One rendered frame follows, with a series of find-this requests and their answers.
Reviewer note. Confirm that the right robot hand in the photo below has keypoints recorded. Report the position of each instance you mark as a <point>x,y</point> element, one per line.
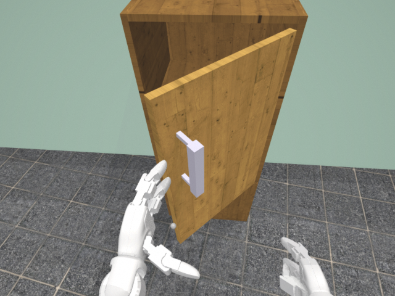
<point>305,278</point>

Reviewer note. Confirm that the robot left forearm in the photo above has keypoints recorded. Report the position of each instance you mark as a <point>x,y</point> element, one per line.
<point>126,277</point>

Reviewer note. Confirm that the left robot hand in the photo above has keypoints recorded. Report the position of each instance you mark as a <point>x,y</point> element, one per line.
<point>138,221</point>

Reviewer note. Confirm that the cupboard door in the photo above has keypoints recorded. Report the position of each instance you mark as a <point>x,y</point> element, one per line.
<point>228,107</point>

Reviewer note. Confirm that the handle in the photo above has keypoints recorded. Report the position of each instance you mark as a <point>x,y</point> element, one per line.
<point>195,153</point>

